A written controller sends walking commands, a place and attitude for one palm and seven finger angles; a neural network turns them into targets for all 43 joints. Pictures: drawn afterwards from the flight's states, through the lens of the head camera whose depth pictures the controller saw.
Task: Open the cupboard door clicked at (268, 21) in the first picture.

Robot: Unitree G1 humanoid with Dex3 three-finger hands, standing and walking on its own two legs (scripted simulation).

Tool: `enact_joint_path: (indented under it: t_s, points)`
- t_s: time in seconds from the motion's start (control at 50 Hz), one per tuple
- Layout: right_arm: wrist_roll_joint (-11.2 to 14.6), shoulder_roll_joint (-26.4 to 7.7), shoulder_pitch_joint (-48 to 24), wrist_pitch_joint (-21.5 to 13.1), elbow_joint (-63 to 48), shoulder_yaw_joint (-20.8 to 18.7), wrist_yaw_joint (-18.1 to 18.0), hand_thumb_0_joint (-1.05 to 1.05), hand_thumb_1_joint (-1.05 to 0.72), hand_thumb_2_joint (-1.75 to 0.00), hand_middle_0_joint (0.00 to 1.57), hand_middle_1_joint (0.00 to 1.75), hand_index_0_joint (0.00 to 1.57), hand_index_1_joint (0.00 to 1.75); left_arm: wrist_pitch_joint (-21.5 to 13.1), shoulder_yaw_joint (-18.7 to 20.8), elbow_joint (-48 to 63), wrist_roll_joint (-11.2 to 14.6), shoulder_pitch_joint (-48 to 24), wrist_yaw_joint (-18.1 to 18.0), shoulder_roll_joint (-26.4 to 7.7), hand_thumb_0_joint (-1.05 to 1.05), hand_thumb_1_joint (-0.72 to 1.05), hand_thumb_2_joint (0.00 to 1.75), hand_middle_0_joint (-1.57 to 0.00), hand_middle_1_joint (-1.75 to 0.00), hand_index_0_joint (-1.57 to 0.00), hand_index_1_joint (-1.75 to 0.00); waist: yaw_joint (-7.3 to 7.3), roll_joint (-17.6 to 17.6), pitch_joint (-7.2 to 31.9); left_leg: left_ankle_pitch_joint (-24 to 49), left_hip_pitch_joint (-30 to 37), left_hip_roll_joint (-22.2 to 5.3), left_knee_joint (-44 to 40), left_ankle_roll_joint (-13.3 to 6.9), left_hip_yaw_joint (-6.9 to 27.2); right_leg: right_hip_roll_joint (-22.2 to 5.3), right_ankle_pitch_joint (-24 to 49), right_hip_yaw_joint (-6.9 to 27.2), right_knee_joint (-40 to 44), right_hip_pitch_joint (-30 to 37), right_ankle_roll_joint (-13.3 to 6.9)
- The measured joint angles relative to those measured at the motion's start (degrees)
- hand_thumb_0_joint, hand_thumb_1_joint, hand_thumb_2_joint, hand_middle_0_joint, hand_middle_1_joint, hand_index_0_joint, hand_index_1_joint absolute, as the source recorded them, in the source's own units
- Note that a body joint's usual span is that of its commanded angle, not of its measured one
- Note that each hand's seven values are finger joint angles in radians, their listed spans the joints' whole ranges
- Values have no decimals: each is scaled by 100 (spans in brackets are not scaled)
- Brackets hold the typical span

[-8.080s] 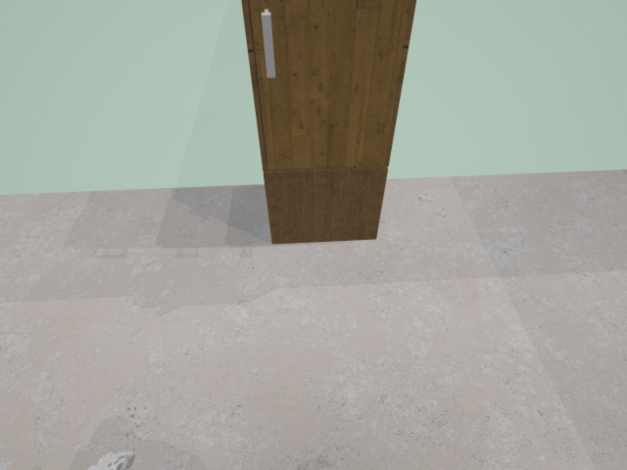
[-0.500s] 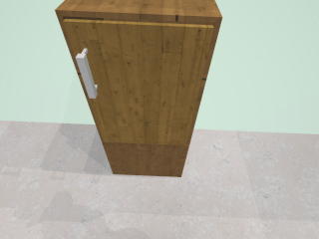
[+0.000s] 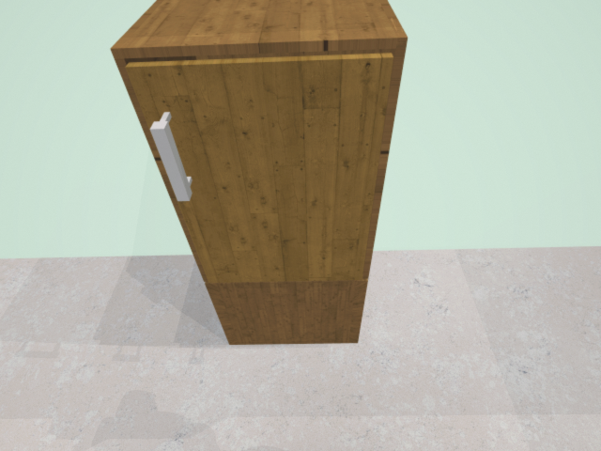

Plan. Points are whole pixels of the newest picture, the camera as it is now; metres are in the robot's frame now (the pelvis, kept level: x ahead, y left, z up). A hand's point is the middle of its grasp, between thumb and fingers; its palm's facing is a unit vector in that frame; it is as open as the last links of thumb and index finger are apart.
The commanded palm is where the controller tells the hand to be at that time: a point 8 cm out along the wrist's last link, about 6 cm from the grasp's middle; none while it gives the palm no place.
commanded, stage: look again from close up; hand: left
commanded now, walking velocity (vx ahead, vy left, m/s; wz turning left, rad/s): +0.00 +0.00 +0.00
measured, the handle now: (175, 157) +0.58 +0.26 +0.09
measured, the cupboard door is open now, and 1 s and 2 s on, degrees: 0 0 0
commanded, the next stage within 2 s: raise the hand with hooked fingers in 0.16 s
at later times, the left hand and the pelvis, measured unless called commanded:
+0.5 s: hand (181, 373) +0.22 +0.17 +0.01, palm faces +0.21 -0.97 -0.10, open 7.7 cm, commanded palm +0.12 +0.23 -0.04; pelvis +0.00 -0.01 -0.02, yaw +1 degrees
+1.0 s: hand (168, 381) +0.21 +0.19 +0.01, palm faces -0.08 -0.99 -0.08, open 10.5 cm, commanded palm +0.16 +0.26 +0.02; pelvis -0.03 -0.02 -0.06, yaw +2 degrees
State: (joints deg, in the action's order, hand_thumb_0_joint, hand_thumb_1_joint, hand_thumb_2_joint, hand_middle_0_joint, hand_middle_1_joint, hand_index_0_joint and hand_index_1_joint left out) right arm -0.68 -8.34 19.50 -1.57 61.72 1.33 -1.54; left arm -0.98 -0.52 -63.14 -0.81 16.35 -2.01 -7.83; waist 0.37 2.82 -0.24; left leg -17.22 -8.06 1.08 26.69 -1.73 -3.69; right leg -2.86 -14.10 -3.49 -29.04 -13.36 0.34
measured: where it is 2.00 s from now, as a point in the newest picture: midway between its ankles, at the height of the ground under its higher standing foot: outside the picture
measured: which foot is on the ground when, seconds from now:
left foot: down 0.00-1.00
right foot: down 0.00-1.00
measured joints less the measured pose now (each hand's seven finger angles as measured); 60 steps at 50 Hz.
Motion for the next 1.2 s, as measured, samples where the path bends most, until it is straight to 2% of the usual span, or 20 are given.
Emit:
enact_joint_path:
  t_s: [0.28, 0.3, 0.32, 0.36, 0.4, 0.46, 0.52, 0.56, 0.6, 0.62, 0.68, 0.74, 0.8, 0.84, 0.88, 0.92, 1.0, 1.06, 1.12, 1.2]
  points:
    - [29, 3, -85, -1, 201, 2, 0, 1, -91, -90, 20, 30, 20, 30, -10, -6, -102, -6, 28, -41, 72, 1, 92, 90, -20, -30, -20, -30, -25, -55, -167, 17, 14, -57, -82, 61, -27, 62, -13, 22, 40, -18, -36]
    - [101, -9, -37, -38, -11, 30, -13, 1, -91, -90, 20, 30, 20, 30, 332, 64, 729, 202, 311, -87, 38, 1, 93, 90, -20, -30, -20, -30, -26, -96, -188, -29, -55, -83, 14, 72, -31, 83, -23, 23, -12, -75, -44]
    - [149, -28, 56, -254, -241, 63, -100, 1, -91, -90, 21, 30, 20, 30, 452, 148, 1741, 352, 656, -145, -38, 2, 94, 90, -20, -31, -20, -30, -66, -159, -188, -55, -72, -88, 44, 79, -52, 89, -49, 44, -78, -120, -62]
    - [231, -176, 179, -770, -503, 6, -263, 2, -92, -90, 21, 30, 21, 30, 166, 169, 3260, 572, 1041, -386, -171, 4, 94, 89, -20, -31, -20, -31, -113, -179, -58, -98, -159, -90, 131, 95, -23, 82, -113, 18, -174, -195, -85]
    - [315, -400, 144, -1105, -822, -80, -322, 2, -93, -90, 21, 30, 21, 30, 18, 186, 4380, 792, 1047, -502, -200, 4, 93, 88, -20, -32, -20, -32, -59, -108, 61, -147, -285, -72, 281, 95, 65, 47, -172, -67, -264, -255, -78]
    - [257, -691, -177, -1416, -1368, -240, -324, 2, -92, -90, 21, 30, 20, 30, -632, 384, 5301, 893, 647, -309, -176, 3, 87, 87, -20, -35, -20, -34, 87, -43, 305, -265, -715, -54, 669, 85, 147, -1, -283, -145, -577, -620, -76]
    - [186, -738, -618, -1540, -1961, -400, -191, 2, -92, -90, 20, 30, 20, 30, -1693, 732, 5513, 1128, 257, 340, -180, 2, 81, 84, -20, -38, -20, -38, 121, -229, 597, -471, -1378, -94, 1232, 124, 70, 10, -481, -61, -1184, -1347, -120]
    - [178, -721, -868, -1549, -2388, -489, -43, 2, -92, -90, 20, 30, 20, 30, -2376, 918, 5508, 1358, 221, 1012, -179, 1, 76, 83, -20, -41, -21, -40, 109, -405, 662, -658, -1778, -153, 1675, 168, 28, 48, -641, -14, -1619, -1772, -173]
    - [179, -757, -1043, -1529, -2808, -538, 66, 2, -92, -90, 20, 30, 20, 30, -2798, 1027, 5473, 1476, 378, 1637, -199, 1, 72, 81, -21, -44, -21, -43, 84, -525, 675, -853, -2137, -203, 2113, 199, 41, 74, -805, -21, -2020, -2122, -216]
    - [186, -784, -1104, -1500, -2996, -555, 92, 1, -91, -90, 20, 30, 20, 30, -2847, 1055, 5474, 1495, 516, 1855, -224, 0, 69, 80, -21, -45, -21, -44, 50, -568, 681, -931, -2293, -221, 2302, 230, 53, 80, -882, -28, -2197, -2275, -232]
    - [201, -851, -1189, -1354, -3440, -581, 79, 1, -91, -90, 20, 30, 20, 30, -2579, 1114, 5556, 1575, 999, 2145, -310, 0, 62, 77, -22, -49, -22, -49, -102, -624, 668, -1128, -2660, -246, 2748, 231, 127, 78, -1061, -92, -2581, -2594, -253]
    - [183, -842, -1149, -1293, -3630, -543, 1, 1, -91, -90, 20, 30, 20, 30, -2375, 1253, 5755, 1611, 1312, 1971, -340, 1, 54, 74, -23, -54, -23, -53, -270, -562, 638, -1247, -2938, -266, 3073, 239, 297, 76, -1158, -254, -2765, -2746, -268]
    - [156, -743, -1084, -1304, -3525, -374, -56, 1, -91, -90, 20, 30, 20, 30, -2563, 1419, 6119, 1650, 1266, 1749, -383, 1, 47, 71, -23, -58, -23, -58, -402, -462, 593, -1334, -3171, -291, 3355, 249, 480, 86, -1209, -431, -2884, -2842, -286]
    - [155, -653, -1052, -1323, -3354, -199, -81, 1, -91, -90, 20, 30, 20, 30, -2733, 1440, 6331, 1709, 1023, 1784, -421, 1, 42, 69, -23, -61, -23, -61, -434, -361, 546, -1370, -3281, -305, 3502, 253, 581, 96, -1218, -527, -2931, -2873, -294]
    - [177, -553, -1015, -1326, -3170, -9, -102, 1, -91, -90, 20, 30, 20, 30, -2745, 1380, 6430, 1739, 623, 1975, -504, 1, 38, 67, -23, -64, -23, -64, -413, -241, 488, -1383, -3347, -314, 3596, 250, 646, 105, -1203, -589, -2943, -2881, -292]
    - [219, -431, -947, -1297, -3005, 159, -130, 1, -91, -90, 21, 30, 21, 30, -2521, 1304, 6381, 1727, 183, 2225, -650, 1, 33, 65, -23, -67, -23, -67, -333, -144, 456, -1355, -3353, -319, 3586, 250, 653, 112, -1154, -596, -2895, -2870, -281]
    - [302, -241, -676, -1129, -2870, 341, -195, 1, -90, -90, 21, 30, 21, 30, -1537, 1364, 5997, 1829, -336, 2562, -972, 1, 24, 61, -24, -73, -24, -73, -67, -49, 443, -1202, -3127, -324, 3242, 203, 478, 134, -970, -432, -2599, -2730, -228]
    - [322, -247, -380, -1072, -2902, 308, -223, 2, -90, -90, 21, 30, 21, 30, -984, 1593, 5895, 2025, -259, 2384, -1013, 0, 17, 58, -25, -78, -25, -77, 91, -54, 466, -1059, -2838, -309, 2850, 150, 297, 141, -820, -262, -2298, -2542, -177]
    - [314, -360, -108, -1124, -2909, 176, -209, 2, -90, -90, 21, 30, 21, 30, -998, 1852, 6038, 2100, -6, 2006, -931, 0, 10, 55, -26, -82, -26, -82, 126, -100, 509, -961, -2615, -288, 2558, 119, 188, 139, -721, -158, -2065, -2377, -140]
    - [303, -630, 54, -1251, -2842, 30, -199, 2, -90, -90, 21, 30, 21, 30, -1404, 1994, 6106, 1993, 51, 1762, -896, 0, 1, 51, -26, -88, -26, -88, 50, -149, 473, -915, -2494, -246, 2436, 81, 201, 105, -679, -171, -1927, -2229, -102]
